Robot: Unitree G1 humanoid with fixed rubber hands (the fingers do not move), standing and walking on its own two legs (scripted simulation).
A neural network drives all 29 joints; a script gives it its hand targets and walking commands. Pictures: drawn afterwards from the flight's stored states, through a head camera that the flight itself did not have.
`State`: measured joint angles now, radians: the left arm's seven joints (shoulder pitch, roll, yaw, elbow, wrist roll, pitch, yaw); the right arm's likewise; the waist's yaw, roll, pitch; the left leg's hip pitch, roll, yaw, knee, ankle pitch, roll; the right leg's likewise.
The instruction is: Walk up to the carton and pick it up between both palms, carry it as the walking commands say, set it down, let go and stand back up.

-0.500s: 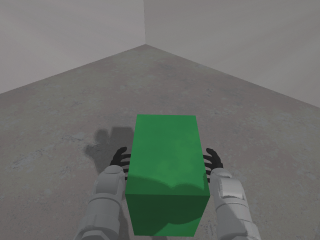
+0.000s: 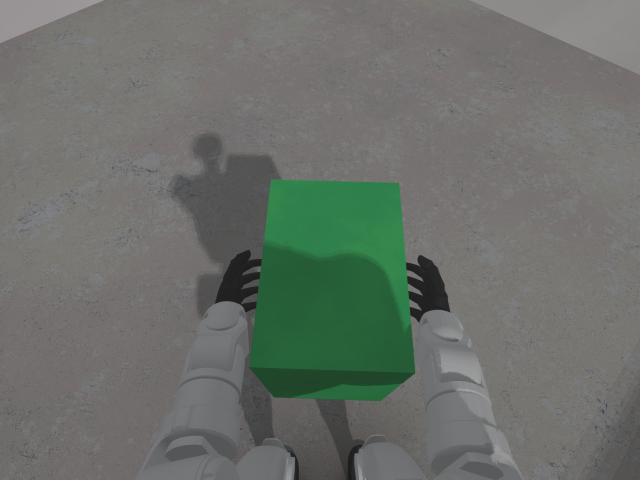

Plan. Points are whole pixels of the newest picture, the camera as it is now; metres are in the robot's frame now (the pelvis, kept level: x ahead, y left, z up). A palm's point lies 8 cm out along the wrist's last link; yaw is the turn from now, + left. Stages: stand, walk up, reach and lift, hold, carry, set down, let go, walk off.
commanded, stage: set down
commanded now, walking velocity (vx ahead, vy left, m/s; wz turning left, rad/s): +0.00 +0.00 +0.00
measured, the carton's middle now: (330, 300) +0.37 -0.01 -0.10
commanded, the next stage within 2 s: none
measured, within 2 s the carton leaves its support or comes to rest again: neither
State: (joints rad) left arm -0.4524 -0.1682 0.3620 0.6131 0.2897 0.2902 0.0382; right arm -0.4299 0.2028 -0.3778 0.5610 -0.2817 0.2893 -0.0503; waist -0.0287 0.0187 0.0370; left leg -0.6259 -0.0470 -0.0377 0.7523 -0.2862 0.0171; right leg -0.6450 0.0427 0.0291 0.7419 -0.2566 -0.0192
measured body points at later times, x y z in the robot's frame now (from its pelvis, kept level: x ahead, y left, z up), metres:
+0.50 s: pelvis -0.01 +0.01 -0.07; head +0.15 +0.00 +0.35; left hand +0.38 +0.13 -0.14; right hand +0.36 -0.14 -0.14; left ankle +0.05 +0.11 -0.71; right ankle +0.06 -0.10 -0.71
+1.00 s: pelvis -0.03 +0.01 -0.14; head +0.17 +0.00 +0.26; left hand +0.40 +0.13 -0.22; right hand +0.38 -0.15 -0.22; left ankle +0.05 +0.11 -0.71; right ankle +0.06 -0.11 -0.71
